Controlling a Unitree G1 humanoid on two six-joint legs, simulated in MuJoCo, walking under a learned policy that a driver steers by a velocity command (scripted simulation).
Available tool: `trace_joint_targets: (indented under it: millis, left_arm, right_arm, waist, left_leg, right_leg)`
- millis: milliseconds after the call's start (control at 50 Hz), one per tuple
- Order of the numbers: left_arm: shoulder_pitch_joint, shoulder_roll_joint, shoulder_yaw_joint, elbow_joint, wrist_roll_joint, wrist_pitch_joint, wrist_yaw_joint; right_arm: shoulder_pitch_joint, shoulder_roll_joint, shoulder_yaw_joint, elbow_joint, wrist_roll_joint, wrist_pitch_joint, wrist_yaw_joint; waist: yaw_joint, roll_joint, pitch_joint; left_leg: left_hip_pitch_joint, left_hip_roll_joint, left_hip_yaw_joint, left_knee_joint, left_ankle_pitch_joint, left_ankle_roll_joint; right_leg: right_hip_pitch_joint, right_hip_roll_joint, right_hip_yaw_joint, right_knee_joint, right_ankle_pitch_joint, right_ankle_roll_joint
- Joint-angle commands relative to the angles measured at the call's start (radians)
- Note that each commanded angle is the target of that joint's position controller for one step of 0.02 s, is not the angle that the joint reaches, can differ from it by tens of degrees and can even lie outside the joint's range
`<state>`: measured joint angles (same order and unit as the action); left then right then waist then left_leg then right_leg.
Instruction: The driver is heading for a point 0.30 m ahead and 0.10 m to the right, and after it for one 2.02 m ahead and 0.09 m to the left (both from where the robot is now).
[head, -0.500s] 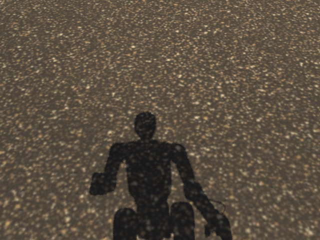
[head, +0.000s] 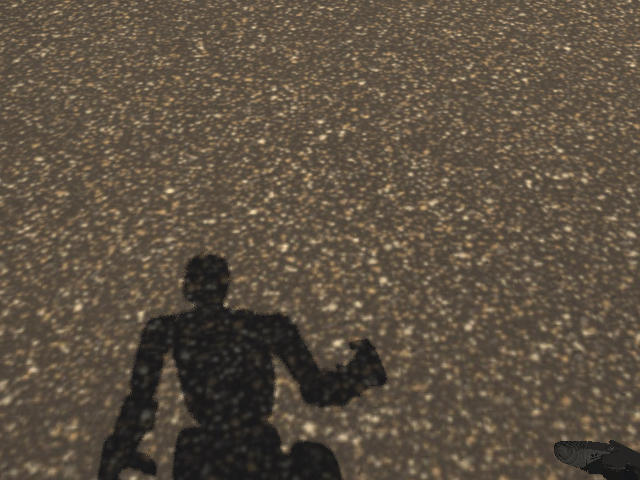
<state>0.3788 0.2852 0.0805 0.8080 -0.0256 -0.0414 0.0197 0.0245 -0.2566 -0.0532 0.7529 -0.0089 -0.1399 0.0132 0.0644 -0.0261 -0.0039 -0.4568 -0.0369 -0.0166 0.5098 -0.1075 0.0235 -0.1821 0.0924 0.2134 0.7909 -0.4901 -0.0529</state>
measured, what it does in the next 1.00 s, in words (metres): walks ahead: right foot, then left foot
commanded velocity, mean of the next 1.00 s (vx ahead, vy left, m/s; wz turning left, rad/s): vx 0.20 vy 0.00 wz -0.31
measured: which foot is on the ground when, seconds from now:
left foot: down 0.00-0.44, up 0.46-0.82, down 0.84-1.00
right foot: up 0.00-0.42, down 0.44-1.00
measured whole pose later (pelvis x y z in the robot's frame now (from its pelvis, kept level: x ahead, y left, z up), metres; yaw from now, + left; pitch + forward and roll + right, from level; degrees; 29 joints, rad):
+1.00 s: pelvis +0.28 -0.03 +0.00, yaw -15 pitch +1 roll -1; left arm 0.14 0.26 0.06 0.68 0.02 0.01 0.02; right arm 0.24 -0.28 -0.05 0.76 0.00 0.01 -0.02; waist -0.03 0.00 0.03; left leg -0.34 0.01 -0.08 0.62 -0.30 -0.02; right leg -0.34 0.06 0.00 0.62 -0.29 -0.03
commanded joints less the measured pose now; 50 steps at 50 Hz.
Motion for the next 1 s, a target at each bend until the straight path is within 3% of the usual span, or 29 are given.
trace_joint_targets:
  millis: [20,40,60,100,140,180,220,300,360,400,420,440,460,480,500,520,540,560,600,640,700,760,800,840,860,880,900,940,1000]
  left_arm:
    - [0.015,0.142,0.013,-0.103,-0.015,-0.024,-0.001]
    - [-0.052,0.144,0.016,-0.116,-0.005,-0.017,0.000]
    - [-0.091,0.128,0.018,-0.130,0.005,-0.015,-0.003]
    - [-0.083,0.090,0.019,-0.138,-0.002,-0.003,-0.013]
    - [-0.092,0.057,0.013,-0.156,-0.003,0.008,-0.016]
    - [-0.129,0.052,0.011,-0.182,0.002,0.013,-0.016]
    - [-0.152,0.046,0.009,-0.198,0.009,0.011,-0.020]
    - [-0.260,0.023,0.000,-0.232,0.013,0.007,-0.050]
    - [-0.289,0.054,0.014,-0.267,0.014,0.015,-0.073]
    - [-0.218,0.097,0.036,-0.262,0.020,0.018,-0.078]
    - [-0.110,0.131,0.056,-0.234,0.021,0.016,-0.074]
    - [-0.018,0.197,0.081,-0.216,0.023,0.016,-0.052]
    - [-0.030,0.297,0.089,-0.235,0.028,0.024,-0.027]
    - [-0.050,0.287,0.073,-0.285,0.042,0.013,-0.037]
    - [-0.085,0.219,0.060,-0.297,0.037,0.011,-0.045]
    - [-0.138,0.186,0.048,-0.290,0.020,0.011,-0.044]
    - [-0.170,0.163,0.041,-0.289,0.012,0.017,-0.038]
    - [-0.200,0.155,0.037,-0.292,0.013,0.023,-0.032]
    - [-0.244,0.140,0.027,-0.297,0.039,0.025,-0.027]
    - [-0.243,0.125,0.020,-0.277,0.045,0.018,-0.020]
    - [-0.252,0.077,-0.001,-0.242,0.055,0.020,-0.013]
    - [-0.250,0.088,-0.005,-0.205,0.066,0.022,-0.020]
    - [-0.264,0.107,-0.001,-0.194,0.054,0.027,-0.016]
    - [-0.218,0.101,-0.002,-0.173,0.044,0.031,-0.004]
    - [-0.168,0.095,0.000,-0.173,0.053,0.029,0.002]
    - [-0.181,0.074,0.000,-0.179,0.056,0.028,0.008]
    - [-0.246,0.072,0.002,-0.193,0.053,0.030,0.013]
    - [-0.274,0.055,0.008,-0.204,0.043,0.038,0.016]
    - [-0.249,0.037,0.013,-0.206,0.040,0.033,0.004]
  right_arm:
    - [0.288,-0.152,-0.053,-0.003,0.013,0.011,-0.008]
    - [0.235,-0.126,-0.043,-0.013,0.007,0.021,-0.009]
    - [0.193,-0.105,-0.035,-0.008,0.002,0.027,-0.008]
    - [0.168,-0.092,-0.028,0.002,-0.005,0.025,-0.007]
    - [0.177,-0.110,-0.036,0.017,0.002,0.016,-0.005]
    - [0.175,-0.136,-0.045,0.028,0.001,0.013,-0.008]
    - [0.159,-0.156,-0.050,0.030,0.001,0.023,-0.016]
    - [0.176,-0.181,-0.052,0.039,0.012,0.054,-0.036]
    - [0.186,-0.214,-0.061,0.044,0.034,0.073,-0.040]
    - [0.166,-0.235,-0.071,0.033,0.050,0.084,-0.047]
    - [0.155,-0.223,-0.068,0.028,0.054,0.090,-0.049]
    - [0.199,-0.191,-0.057,0.025,0.034,0.087,-0.044]
    - [0.271,-0.070,-0.019,-0.009,-0.039,0.081,-0.030]
    - [0.322,-0.121,-0.011,-0.019,-0.014,0.070,-0.015]
    - [0.218,-0.190,-0.029,-0.028,0.018,0.072,-0.009]
    - [0.166,-0.184,-0.026,-0.046,0.022,0.078,-0.014]
    - [0.153,-0.170,-0.025,-0.035,0.007,0.089,-0.027]
    - [0.153,-0.179,-0.029,-0.041,0.000,0.103,-0.035]
    - [0.205,-0.161,-0.026,-0.018,0.006,0.125,-0.036]
    - [0.222,-0.125,-0.014,-0.004,0.003,0.133,-0.042]
    - [0.204,-0.083,0.003,0.005,0.007,0.145,-0.041]
    - [0.162,-0.112,-0.004,-0.005,0.013,0.151,-0.034]
    - [0.159,-0.126,-0.010,-0.015,0.009,0.147,-0.030]
    - [0.156,-0.156,-0.015,-0.034,-0.008,0.145,-0.026]
    - [0.139,-0.215,-0.026,-0.050,-0.011,0.144,-0.028]
    - [0.142,-0.230,-0.040,-0.040,0.006,0.147,-0.028]
    - [0.137,-0.212,-0.038,-0.052,0.004,0.145,-0.027]
    - [0.137,-0.201,-0.038,-0.063,-0.001,0.137,-0.032]
    - [0.127,-0.198,-0.047,-0.085,0.021,0.132,-0.038]
  waist:
    - [-0.151,0.199,-0.193]
    - [-0.141,0.116,-0.105]
    - [-0.121,0.097,-0.033]
    - [-0.084,0.139,0.003]
    - [-0.078,0.134,0.009]
    - [-0.072,0.110,0.024]
    - [-0.066,0.104,0.019]
    - [-0.107,0.111,0.005]
    - [-0.102,0.126,-0.007]
    - [-0.055,0.139,-0.046]
    - [0.004,0.109,-0.092]
    - [0.041,0.012,-0.151]
    - [-0.054,-0.264,-0.226]
    - [-0.039,-0.234,-0.454]
    - [0.007,-0.088,-0.404]
    - [-0.015,-0.041,-0.285]
    - [-0.040,0.022,-0.213]
    - [-0.069,0.006,-0.170]
    - [-0.106,-0.031,-0.164]
    - [-0.106,-0.044,-0.185]
    - [-0.088,-0.078,-0.193]
    - [-0.064,-0.108,-0.114]
    - [-0.077,-0.099,-0.065]
    - [-0.070,-0.046,-0.034]
    - [-0.020,0.070,-0.027]
    - [-0.019,0.202,-0.013]
    - [-0.045,0.240,0.019]
    - [-0.057,0.270,0.011]
    - [-0.049,0.249,-0.052]
  left_leg:
    - [0.721,0.438,-0.639,-0.202,-0.349,0.210]
    - [0.586,0.393,-0.488,-0.215,-0.264,0.170]
    - [0.467,0.348,-0.386,-0.247,-0.162,0.157]
    - [0.351,0.294,-0.246,-0.301,-0.061,0.138]
    - [0.328,0.291,-0.164,-0.338,0.024,0.157]
    - [0.333,0.302,-0.093,-0.344,0.197,0.171]
    - [0.337,0.284,0.013,-0.315,0.421,0.159]
    - [0.347,0.252,0.148,-0.264,0.486,0.120]
    - [0.427,0.291,0.153,-0.187,0.518,0.103]
    - [0.455,0.295,0.162,-0.047,0.654,0.081]
    - [0.431,0.261,0.187,0.110,0.640,0.053]
    - [0.286,0.197,0.205,0.346,0.426,-0.004]
    - [-0.062,0.061,0.201,0.698,-0.514,-0.069]
    - [-0.196,-0.014,-0.031,0.927,-0.645,-0.084]
    - [-0.240,0.035,-0.090,0.931,-0.528,-0.072]
    - [-0.264,0.063,-0.076,0.863,-0.439,-0.065]
    - [-0.242,0.093,-0.077,0.791,-0.384,-0.070]
    - [-0.185,0.103,-0.079,0.727,-0.356,-0.072]
    - [-0.073,0.099,-0.043,0.654,-0.328,-0.079]
    - [-0.010,0.101,-0.026,0.548,-0.303,-0.093]
    - [0.112,0.124,-0.023,0.373,-0.202,-0.093]
    - [0.168,0.108,-0.004,0.259,-0.181,-0.074]
    - [0.192,0.081,0.033,0.138,-0.152,-0.045]
    - [0.190,0.108,-0.018,0.020,-0.021,0.000]
    - [0.178,0.181,-0.117,-0.011,0.101,0.036]
    - [0.105,0.212,-0.206,-0.083,-0.016,0.091]
    - [0.063,0.245,-0.295,-0.151,-0.076,0.122]
    - [0.109,0.266,-0.359,-0.160,-0.016,0.140]
    - [0.199,0.242,-0.364,-0.077,0.154,0.139]
  right_leg:
    - [-0.637,-0.088,-0.019,0.518,-0.022,0.021]
    - [-0.614,-0.128,-0.060,0.513,0.059,0.026]
    - [-0.588,-0.155,-0.071,0.463,0.114,0.029]
    - [-0.513,-0.198,-0.089,0.402,0.168,0.027]
    - [-0.519,-0.211,-0.107,0.369,0.206,0.034]
    - [-0.553,-0.213,-0.108,0.300,0.263,0.049]
    - [-0.526,-0.202,-0.140,0.184,0.351,0.060]
    - [-0.401,-0.159,-0.231,-0.065,0.538,0.052]
    - [-0.366,-0.137,-0.250,-0.151,0.456,0.019]
    - [-0.270,-0.089,-0.282,-0.207,0.375,-0.021]
    - [-0.135,-0.052,-0.295,-0.297,0.441,-0.051]
    - [0.079,-0.091,-0.207,-0.344,0.714,-0.099]
    - [0.353,-0.351,0.142,-0.228,1.257,-0.229]
    - [0.476,-0.506,0.476,-0.314,1.102,-0.411]
    - [0.411,-0.438,0.370,-0.360,0.955,-0.361]
    - [0.293,-0.381,0.262,-0.374,0.846,-0.301]
    - [0.173,-0.337,0.212,-0.397,0.757,-0.256]
    - [0.057,-0.310,0.183,-0.423,0.714,-0.240]
    - [-0.069,-0.290,0.110,-0.443,0.754,-0.230]
    - [-0.106,-0.275,0.043,-0.439,0.805,-0.224]
    - [-0.159,-0.254,-0.023,-0.466,0.586,-0.192]
    - [-0.206,-0.264,-0.010,-0.501,0.242,-0.171]
    - [-0.202,-0.261,-0.004,-0.479,0.129,-0.142]
    - [-0.172,-0.230,-0.022,-0.411,0.119,-0.070]
    - [-0.183,-0.154,-0.091,-0.319,0.098,-0.021]
    - [-0.160,-0.065,-0.224,-0.241,0.135,0.029]
    - [-0.153,-0.036,-0.250,-0.167,0.189,0.046]
    - [-0.178,-0.029,-0.224,-0.128,0.188,0.034]
    - [-0.154,-0.039,-0.197,-0.183,0.187,0.014]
